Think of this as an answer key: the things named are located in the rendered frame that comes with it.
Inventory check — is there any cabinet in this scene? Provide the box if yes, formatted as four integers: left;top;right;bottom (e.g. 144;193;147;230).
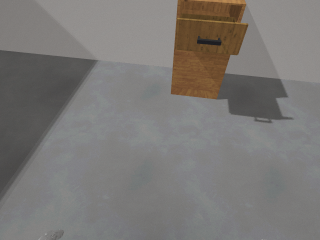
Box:
171;0;246;99

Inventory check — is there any left robot hand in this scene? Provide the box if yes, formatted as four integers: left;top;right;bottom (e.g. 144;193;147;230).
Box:
38;229;64;240

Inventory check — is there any handle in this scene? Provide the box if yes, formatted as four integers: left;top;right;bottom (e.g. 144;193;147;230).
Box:
197;36;222;46

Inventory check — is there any drawer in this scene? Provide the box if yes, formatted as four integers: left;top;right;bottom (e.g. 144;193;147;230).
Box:
175;13;249;55

